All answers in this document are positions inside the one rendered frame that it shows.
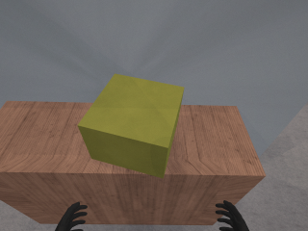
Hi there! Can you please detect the pedestal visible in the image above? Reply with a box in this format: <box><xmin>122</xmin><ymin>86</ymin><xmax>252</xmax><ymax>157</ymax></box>
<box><xmin>0</xmin><ymin>100</ymin><xmax>267</xmax><ymax>225</ymax></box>

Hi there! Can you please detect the carton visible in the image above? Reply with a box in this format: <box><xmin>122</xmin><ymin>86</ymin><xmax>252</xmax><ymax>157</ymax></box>
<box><xmin>77</xmin><ymin>73</ymin><xmax>184</xmax><ymax>179</ymax></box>

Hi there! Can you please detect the right robot hand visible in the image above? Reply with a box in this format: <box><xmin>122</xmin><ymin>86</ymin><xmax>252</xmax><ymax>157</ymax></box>
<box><xmin>216</xmin><ymin>200</ymin><xmax>249</xmax><ymax>231</ymax></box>

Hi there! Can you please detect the left robot hand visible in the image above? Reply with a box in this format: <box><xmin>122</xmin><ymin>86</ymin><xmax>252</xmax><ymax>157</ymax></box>
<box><xmin>55</xmin><ymin>201</ymin><xmax>88</xmax><ymax>231</ymax></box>

